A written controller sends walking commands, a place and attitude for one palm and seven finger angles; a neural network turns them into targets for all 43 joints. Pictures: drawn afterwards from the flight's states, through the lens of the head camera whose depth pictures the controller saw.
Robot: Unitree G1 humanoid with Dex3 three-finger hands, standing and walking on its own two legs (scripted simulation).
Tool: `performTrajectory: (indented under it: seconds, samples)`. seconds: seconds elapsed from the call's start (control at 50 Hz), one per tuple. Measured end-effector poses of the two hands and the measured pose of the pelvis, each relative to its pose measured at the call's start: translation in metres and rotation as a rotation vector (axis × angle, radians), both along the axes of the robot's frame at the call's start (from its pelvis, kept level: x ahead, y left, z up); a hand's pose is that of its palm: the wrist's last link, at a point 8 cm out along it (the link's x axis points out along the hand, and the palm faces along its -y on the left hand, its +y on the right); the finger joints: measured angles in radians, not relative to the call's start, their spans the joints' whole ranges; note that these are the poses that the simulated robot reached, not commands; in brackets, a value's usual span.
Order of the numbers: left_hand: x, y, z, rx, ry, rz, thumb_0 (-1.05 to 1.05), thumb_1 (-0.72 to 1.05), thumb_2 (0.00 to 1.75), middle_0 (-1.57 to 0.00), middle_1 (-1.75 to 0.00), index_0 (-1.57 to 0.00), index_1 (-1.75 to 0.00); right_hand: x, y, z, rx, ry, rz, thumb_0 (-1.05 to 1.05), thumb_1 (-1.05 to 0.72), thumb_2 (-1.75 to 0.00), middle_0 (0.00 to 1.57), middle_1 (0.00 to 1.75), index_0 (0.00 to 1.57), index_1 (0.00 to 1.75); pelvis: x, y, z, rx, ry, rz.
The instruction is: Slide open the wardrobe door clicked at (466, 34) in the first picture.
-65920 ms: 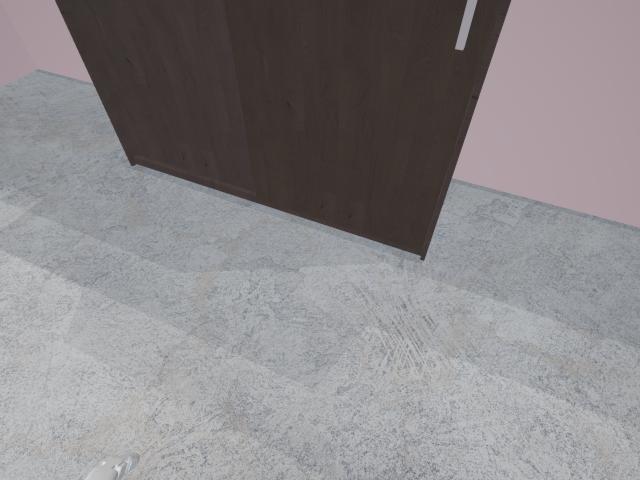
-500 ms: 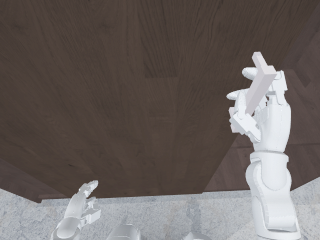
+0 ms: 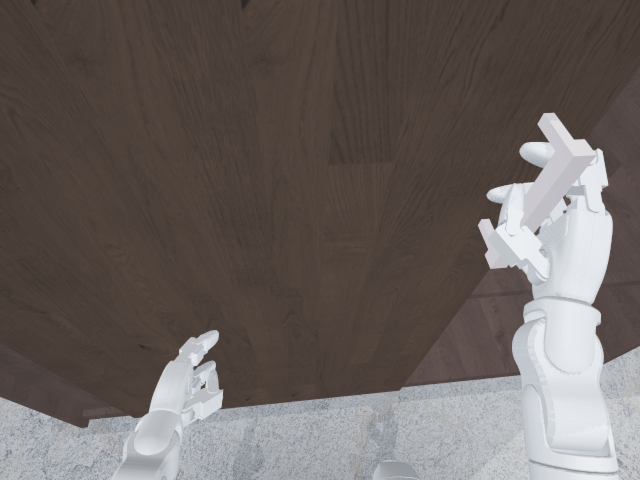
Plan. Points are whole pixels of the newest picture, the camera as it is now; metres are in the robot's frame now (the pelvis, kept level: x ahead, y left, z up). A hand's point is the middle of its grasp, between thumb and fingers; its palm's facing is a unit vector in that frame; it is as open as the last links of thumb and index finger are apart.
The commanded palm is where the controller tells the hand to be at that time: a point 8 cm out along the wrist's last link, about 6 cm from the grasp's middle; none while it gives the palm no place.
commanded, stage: step sideways, sliding the door along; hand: right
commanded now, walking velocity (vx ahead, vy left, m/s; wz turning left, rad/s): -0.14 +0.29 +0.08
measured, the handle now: (521, 199) +0.35 -0.22 +0.18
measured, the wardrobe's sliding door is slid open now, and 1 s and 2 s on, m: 0.58 0.60 0.60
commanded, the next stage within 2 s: stop walking and hold the door there in 0.26 s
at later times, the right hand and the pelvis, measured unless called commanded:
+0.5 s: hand (491, 232) +0.31 -0.17 +0.18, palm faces +0.32 +0.93 -0.16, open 6.1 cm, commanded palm +0.27 -0.21 +0.14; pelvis +0.00 +0.06 +0.03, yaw +3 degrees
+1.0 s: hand (491, 233) +0.31 -0.18 +0.17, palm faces +0.39 +0.90 -0.22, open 5.7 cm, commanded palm +0.27 -0.21 +0.14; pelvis -0.04 +0.06 +0.01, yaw +10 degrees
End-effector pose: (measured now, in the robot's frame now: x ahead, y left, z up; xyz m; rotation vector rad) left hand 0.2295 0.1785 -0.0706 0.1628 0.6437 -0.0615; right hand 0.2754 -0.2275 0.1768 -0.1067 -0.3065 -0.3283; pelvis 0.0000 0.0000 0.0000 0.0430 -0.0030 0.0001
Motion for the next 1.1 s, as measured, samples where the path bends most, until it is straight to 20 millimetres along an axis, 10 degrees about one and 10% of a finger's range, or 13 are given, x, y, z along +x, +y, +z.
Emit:
performTrajectory:
  seconds: [0.16,0.42,0.6,0.8,1.1]
  samples:
    - [-0.023,0.039,0.009,0.110,0.089,0.082,0.01,0.91,0.90,-0.20,-0.30,-0.20,-0.30,-0.002,0.014,-0.001,0.037,-0.023,0.066,0.00,-0.78,-0.84,0.45,1.40,0.18,1.26,0.001,0.000,0.009,0.015,-0.036,-0.005]
    - [-0.032,0.049,0.041,0.095,0.097,0.020,0.01,0.91,0.90,-0.20,-0.30,-0.21,-0.30,-0.002,0.013,0.001,0.025,0.008,0.035,0.00,-0.75,-0.85,0.45,1.40,0.22,1.25,-0.004,0.037,0.030,0.106,-0.058,0.024]
    - [-0.027,0.102,-0.002,0.005,-0.017,0.110,0.00,0.90,0.90,-0.20,-0.30,-0.21,-0.30,-0.001,0.006,0.005,-0.263,0.054,-0.095,-0.14,-0.63,-0.82,0.45,1.40,0.29,1.34,-0.002,0.081,-0.006,0.004,-0.041,0.074]
    - [-0.134,0.173,-0.001,0.196,0.129,0.399,0.01,0.91,0.90,-0.20,-0.30,-0.20,-0.30,0.001,0.005,0.001,-0.207,0.051,-0.064,-0.15,-0.65,-0.83,0.45,1.40,0.36,1.39,-0.015,0.061,0.002,-0.039,-0.065,0.117]
    - [-0.219,0.148,-0.013,0.111,0.219,0.439,0.01,0.91,0.90,-0.20,-0.30,-0.20,-0.30,-0.002,0.009,0.002,-0.166,0.110,-0.082,-0.14,-0.70,-0.77,0.45,1.40,0.33,1.40,-0.048,0.065,0.014,-0.020,-0.037,0.175]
